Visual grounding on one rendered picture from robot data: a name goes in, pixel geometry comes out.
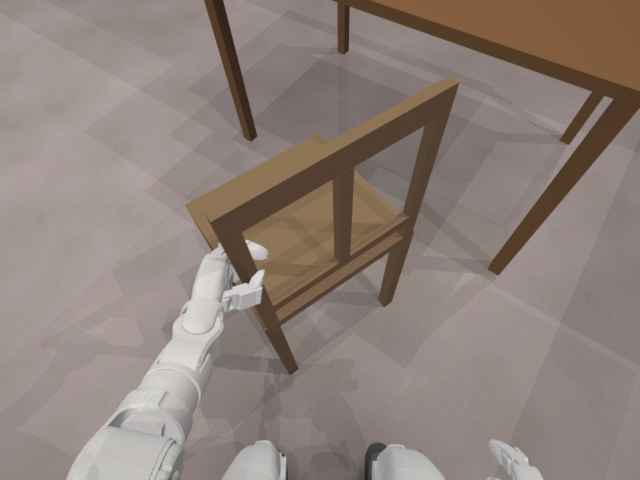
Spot chair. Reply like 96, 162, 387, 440
185, 76, 460, 375

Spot robot left forearm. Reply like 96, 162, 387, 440
66, 297, 224, 480

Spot left robot upper arm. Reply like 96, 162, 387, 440
72, 426, 184, 480

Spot robot right hand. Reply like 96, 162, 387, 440
486, 439, 544, 480

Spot robot left hand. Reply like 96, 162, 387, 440
191, 240, 268, 313

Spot robot right thigh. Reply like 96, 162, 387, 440
372, 448, 446, 480

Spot table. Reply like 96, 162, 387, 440
204, 0, 640, 276

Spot robot right shin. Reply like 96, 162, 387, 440
379, 444, 406, 457

